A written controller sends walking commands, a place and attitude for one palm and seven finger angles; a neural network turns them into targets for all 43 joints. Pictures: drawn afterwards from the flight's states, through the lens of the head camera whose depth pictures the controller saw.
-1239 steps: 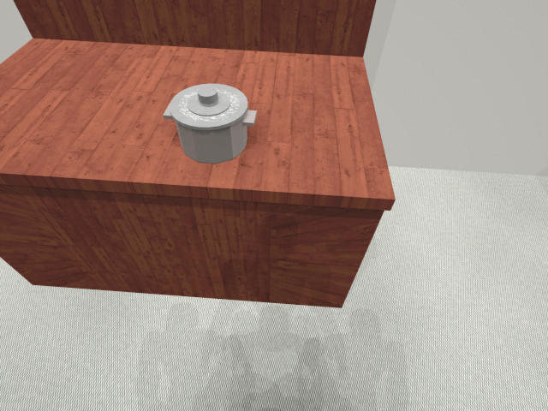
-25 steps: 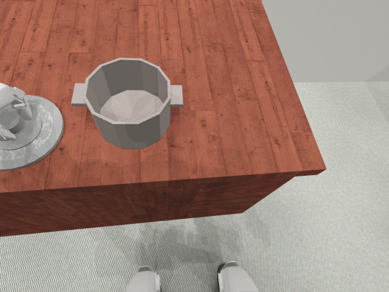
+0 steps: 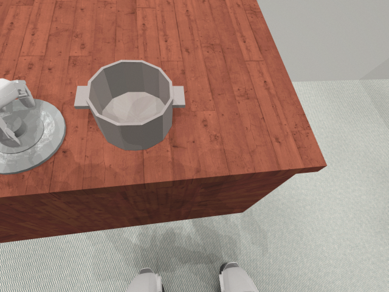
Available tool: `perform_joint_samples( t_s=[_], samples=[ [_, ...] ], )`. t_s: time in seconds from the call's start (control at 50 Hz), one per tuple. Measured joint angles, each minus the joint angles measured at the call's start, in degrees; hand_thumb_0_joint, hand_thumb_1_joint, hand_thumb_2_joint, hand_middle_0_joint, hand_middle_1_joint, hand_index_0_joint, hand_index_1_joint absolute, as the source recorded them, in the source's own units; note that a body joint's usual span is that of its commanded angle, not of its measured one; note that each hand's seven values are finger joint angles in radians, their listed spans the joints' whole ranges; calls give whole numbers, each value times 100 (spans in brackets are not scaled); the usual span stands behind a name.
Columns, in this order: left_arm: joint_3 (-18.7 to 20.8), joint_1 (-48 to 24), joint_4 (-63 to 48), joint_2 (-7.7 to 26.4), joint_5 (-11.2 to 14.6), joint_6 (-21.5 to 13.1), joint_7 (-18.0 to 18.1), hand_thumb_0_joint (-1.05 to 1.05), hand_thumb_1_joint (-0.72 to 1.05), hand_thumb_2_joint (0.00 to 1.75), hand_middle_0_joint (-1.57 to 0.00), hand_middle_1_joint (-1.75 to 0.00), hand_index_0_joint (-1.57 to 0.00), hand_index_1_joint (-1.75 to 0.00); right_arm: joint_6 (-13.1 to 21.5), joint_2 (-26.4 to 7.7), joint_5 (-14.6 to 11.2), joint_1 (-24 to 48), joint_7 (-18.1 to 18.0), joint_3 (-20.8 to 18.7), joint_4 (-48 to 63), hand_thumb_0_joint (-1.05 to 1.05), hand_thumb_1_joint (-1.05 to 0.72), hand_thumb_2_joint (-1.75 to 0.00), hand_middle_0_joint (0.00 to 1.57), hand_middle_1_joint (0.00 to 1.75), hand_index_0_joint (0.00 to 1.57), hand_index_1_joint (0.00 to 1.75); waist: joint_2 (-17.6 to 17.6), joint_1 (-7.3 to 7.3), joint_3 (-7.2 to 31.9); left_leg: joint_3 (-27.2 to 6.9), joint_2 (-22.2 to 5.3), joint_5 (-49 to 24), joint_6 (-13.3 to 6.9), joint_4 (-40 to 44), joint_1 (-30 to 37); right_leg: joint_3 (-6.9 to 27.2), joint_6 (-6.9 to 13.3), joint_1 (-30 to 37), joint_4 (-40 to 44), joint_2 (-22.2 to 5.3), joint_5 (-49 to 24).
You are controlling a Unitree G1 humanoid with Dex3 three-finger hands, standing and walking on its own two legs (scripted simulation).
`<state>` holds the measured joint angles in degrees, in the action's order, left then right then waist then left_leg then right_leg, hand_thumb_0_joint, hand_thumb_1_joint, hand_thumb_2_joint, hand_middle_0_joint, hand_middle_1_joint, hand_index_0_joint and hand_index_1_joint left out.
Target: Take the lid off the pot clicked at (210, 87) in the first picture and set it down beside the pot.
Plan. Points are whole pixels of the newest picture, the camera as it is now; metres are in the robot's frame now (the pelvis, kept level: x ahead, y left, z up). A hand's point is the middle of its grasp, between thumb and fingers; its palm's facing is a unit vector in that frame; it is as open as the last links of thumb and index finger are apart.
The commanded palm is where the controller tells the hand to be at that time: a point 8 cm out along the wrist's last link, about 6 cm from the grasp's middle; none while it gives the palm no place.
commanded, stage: open the fingers wide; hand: left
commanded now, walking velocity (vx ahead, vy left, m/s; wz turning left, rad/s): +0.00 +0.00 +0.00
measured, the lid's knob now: (11, 126) +0.46 +0.35 -0.01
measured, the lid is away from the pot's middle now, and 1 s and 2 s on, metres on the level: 0.25 0.25 0.25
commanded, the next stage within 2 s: raise the empty hand in 0.16 s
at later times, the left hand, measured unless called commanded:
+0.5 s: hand out of the picture +0.45 +0.35 +0.05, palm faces -0.43 -0.13 -0.89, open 10.9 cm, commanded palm +0.48 +0.33 +0.11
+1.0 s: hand out of the picture +0.46 +0.34 +0.10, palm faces -0.44 -0.13 -0.89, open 10.9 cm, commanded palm +0.48 +0.34 +0.16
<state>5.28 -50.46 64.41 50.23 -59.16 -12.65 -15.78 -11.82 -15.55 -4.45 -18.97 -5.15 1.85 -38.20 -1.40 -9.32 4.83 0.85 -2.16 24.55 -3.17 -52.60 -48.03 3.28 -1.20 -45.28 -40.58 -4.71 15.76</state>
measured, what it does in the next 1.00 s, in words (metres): stands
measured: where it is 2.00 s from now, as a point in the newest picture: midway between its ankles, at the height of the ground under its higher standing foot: outside the picture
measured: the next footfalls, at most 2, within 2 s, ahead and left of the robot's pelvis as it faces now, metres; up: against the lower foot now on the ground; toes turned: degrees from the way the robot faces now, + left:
none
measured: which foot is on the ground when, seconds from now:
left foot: down 0.00-1.00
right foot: down 0.00-1.00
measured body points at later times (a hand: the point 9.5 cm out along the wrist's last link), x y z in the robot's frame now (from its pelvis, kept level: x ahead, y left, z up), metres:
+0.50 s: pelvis +0.00 +0.00 +0.01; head +0.11 +0.03 +0.44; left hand +0.47 +0.35 +0.10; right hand +0.02 -0.28 -0.10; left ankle +0.00 +0.08 -0.69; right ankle +0.04 -0.23 -0.69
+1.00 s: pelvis +0.02 -0.01 +0.02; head +0.11 +0.00 +0.46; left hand +0.47 +0.34 +0.15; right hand +0.03 -0.29 -0.09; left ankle +0.00 +0.08 -0.69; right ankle +0.04 -0.23 -0.69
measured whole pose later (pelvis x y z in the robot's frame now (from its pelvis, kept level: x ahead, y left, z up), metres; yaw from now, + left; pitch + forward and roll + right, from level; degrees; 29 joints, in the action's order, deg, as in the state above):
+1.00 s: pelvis +0.02 -0.01 +0.02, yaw +1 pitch +15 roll -3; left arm 3.8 -51.2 62.4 49.9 -57.1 -10.0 -20.0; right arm -10.2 -16.2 -5.6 -19.7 -5.6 1.2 -38.8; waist -1.8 -7.7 4.7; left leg 1.1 -1.8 22.1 -2.1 -43.3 -36.6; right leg 3.1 -2.6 -34.7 -33.0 -5.2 14.0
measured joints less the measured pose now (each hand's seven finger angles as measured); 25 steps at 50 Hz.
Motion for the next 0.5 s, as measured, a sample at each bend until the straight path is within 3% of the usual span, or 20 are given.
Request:
perform_joint_samples(
  t_s=[0.3, 0.4, 0.5],
  samples=[
    [-212, 11, 90, -134, 55, 90, 45, 0, 11, 42, -30, -98, -30, -99, -8, -17, -15, 18, 51, -28, -4, 1, -90, -90, 20, 30, 20, 30, 9, 80, 18, 7, 34, -32, -24, 89, 139, 4, 21, 150, 98, -29, -22],
    [-88, 116, -159, -124, -30, 61, 71, 0, 10, 43, -30, -98, -30, -98, 46, -19, 12, 24, 11, -59, 15, 1, -90, -90, 20, 30, 20, 30, 1, 54, 19, -16, 32, -57, -2, 150, 206, -19, 46, 232, 172, -22, -54],
    [-168, 3, -23, -102, 114, 180, 131, 0, 9, 44, -30, -98, -30, -98, 29, -37, -27, -4, 44, -55, -8, 1, -90, -90, 20, 30, 20, 30, 4, 81, 62, -12, 37, -73, 2, 250, 370, -18, 16, 387, 256, -29, -63]
  ],
)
